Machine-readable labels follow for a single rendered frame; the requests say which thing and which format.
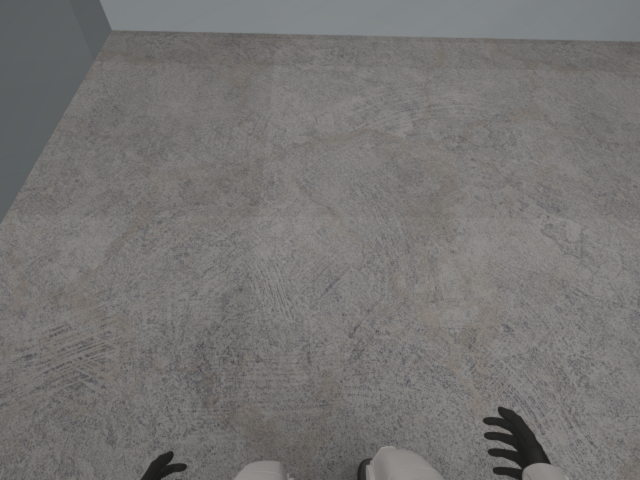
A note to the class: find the left robot hand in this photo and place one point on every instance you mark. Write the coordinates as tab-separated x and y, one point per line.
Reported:
159	469

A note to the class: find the robot right thigh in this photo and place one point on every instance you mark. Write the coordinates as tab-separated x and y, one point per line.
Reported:
400	465

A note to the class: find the right robot shin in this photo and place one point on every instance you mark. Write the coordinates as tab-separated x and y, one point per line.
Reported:
384	449

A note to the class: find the right robot hand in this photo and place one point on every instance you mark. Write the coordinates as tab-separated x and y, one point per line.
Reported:
523	440

